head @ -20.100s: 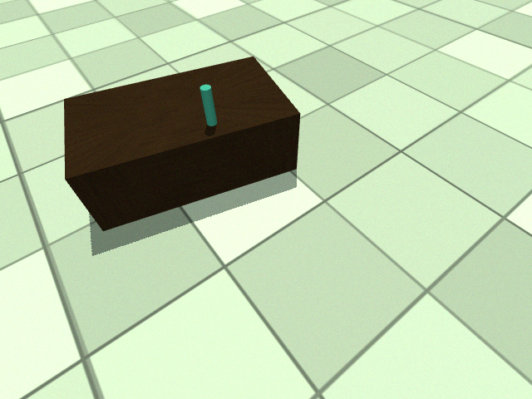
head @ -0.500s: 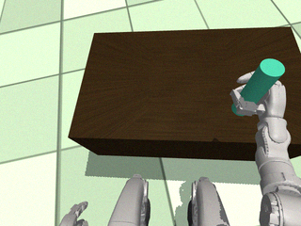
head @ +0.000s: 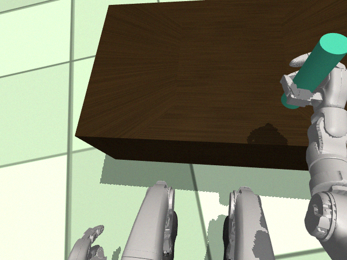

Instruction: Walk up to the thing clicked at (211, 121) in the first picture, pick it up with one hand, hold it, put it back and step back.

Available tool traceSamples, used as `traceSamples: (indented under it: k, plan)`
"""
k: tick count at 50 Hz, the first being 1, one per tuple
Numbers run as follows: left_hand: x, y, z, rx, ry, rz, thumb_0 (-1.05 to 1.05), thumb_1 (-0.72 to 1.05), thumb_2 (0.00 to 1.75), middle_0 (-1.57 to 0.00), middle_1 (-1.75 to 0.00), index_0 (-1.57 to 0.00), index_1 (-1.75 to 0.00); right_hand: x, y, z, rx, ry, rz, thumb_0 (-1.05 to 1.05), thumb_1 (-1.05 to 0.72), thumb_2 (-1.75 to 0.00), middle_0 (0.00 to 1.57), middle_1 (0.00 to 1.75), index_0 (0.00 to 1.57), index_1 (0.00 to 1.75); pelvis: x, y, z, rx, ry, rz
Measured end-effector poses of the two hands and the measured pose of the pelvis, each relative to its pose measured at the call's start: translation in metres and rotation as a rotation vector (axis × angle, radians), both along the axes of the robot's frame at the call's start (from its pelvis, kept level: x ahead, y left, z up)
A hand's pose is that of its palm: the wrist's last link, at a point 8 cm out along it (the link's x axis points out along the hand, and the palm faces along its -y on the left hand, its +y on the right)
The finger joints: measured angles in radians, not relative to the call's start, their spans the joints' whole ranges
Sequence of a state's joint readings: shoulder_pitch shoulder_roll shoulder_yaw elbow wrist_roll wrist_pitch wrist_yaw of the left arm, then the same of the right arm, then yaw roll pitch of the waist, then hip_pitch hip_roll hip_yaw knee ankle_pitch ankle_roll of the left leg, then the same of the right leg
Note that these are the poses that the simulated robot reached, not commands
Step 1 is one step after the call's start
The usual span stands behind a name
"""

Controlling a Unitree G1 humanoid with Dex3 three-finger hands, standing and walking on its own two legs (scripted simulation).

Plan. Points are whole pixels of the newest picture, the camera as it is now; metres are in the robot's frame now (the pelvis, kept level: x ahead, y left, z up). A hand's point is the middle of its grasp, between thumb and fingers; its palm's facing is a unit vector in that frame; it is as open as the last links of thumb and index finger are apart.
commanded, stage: crouch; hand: right
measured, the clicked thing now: (309, 77) +0.49 -0.21 +0.03
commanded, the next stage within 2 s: lower in 0.10 s
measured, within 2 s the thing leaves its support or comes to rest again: rests again in 1.18 s
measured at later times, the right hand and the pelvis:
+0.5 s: hand (283, 94) +0.50 -0.20 -0.06, palm faces +0.13 +0.99 +0.00, open 6.2 cm; pelvis +0.00 +0.00 -0.05, yaw +1 degrees
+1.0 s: hand (276, 102) +0.50 -0.20 -0.10, palm faces +0.12 +0.99 -0.01, open 6.2 cm; pelvis -0.01 +0.00 -0.11, yaw +1 degrees
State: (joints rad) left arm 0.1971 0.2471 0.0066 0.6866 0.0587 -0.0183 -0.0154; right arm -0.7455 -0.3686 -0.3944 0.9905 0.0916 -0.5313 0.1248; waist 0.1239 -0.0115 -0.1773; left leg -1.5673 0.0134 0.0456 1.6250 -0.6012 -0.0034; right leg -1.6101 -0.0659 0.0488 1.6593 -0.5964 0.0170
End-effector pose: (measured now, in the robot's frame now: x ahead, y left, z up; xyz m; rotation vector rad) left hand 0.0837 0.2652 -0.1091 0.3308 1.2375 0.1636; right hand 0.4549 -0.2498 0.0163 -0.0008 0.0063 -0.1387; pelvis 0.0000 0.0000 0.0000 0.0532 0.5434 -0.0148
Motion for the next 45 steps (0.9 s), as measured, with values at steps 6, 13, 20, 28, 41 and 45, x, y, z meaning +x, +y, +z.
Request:
traceSamples:
  k: [6,13,20,28,41,45]
  plan:
    - [-0.006,0.003,-0.011,0.01,0.023,0.005,0.0,0.91,0.9,-0.2,-0.3,-0.21,-0.29,0.005,0.0,-0.013,0.0,0.008,0.006,0.04,-0.08,-1.13,0.98,1.12,0.95,1.08,-0.001,0.0,-0.011,0.003,0.017,0.002]
    - [-0.009,0.006,-0.023,0.014,0.045,0.014,0.0,0.91,0.9,-0.2,-0.3,-0.21,-0.29,0.01,0.002,-0.026,-0.001,0.014,0.006,0.04,-0.08,-1.13,0.98,1.12,0.95,1.08,0.0,0.0,-0.021,0.003,0.034,0.004]
    - [-0.008,0.008,-0.038,0.014,0.056,0.0,0.0,0.9,0.9,-0.2,-0.3,-0.2,-0.29,0.012,0.002,-0.052,0.01,0.031,0.005,0.04,-0.08,-1.13,0.98,1.12,0.95,1.08,0.001,0.001,-0.036,0.002,0.061,0.01]
    - [-0.006,0.012,-0.068,0.02,0.07,-0.011,0.0,0.9,0.9,-0.2,-0.3,-0.2,-0.29,0.014,0.002,-0.082,-0.001,0.012,0.015,0.04,-0.08,-1.12,0.98,1.13,0.95,1.09,-0.002,0.002,-0.065,0.003,0.078,0.012]
    - [-0.009,0.01,-0.099,0.009,0.083,-0.004,0.0,0.9,0.9,-0.2,-0.3,-0.21,-0.29,0.016,0.005,-0.107,-0.003,0.012,0.01,0.04,-0.08,-1.13,0.98,1.12,0.95,1.09,-0.007,0.002,-0.092,0.003,0.082,0.015]
    - [-0.012,0.011,-0.105,0.011,0.086,-0.001,0.0,0.91,0.9,-0.2,-0.3,-0.21,-0.29,0.017,0.005,-0.112,-0.006,0.013,0.013,0.04,-0.08,-1.13,0.98,1.12,0.95,1.08,-0.009,0.002,-0.099,0.003,0.082,0.016]
